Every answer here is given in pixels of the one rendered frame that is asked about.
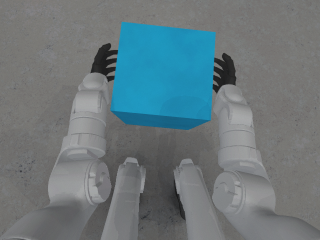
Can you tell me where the robot left hand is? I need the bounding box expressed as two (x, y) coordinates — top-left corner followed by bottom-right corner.
(90, 43), (118, 82)

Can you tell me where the carton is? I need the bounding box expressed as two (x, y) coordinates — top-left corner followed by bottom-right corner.
(110, 22), (216, 130)

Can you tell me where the right robot forearm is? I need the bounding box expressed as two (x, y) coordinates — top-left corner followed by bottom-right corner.
(213, 84), (272, 185)

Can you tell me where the right robot foot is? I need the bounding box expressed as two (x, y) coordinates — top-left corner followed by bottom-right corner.
(174, 180), (186, 220)

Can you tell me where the left robot forearm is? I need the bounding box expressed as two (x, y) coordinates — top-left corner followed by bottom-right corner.
(48, 72), (110, 199)

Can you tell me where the robot right hand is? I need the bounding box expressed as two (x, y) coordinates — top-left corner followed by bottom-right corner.
(212, 53), (237, 94)

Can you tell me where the robot right shin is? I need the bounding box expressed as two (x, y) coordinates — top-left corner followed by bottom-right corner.
(178, 158), (203, 211)

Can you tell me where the left robot upper arm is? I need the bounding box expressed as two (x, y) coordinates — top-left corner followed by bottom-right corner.
(0, 158), (112, 240)

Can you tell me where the right robot upper arm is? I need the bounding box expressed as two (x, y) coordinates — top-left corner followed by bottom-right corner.
(212, 169), (320, 240)

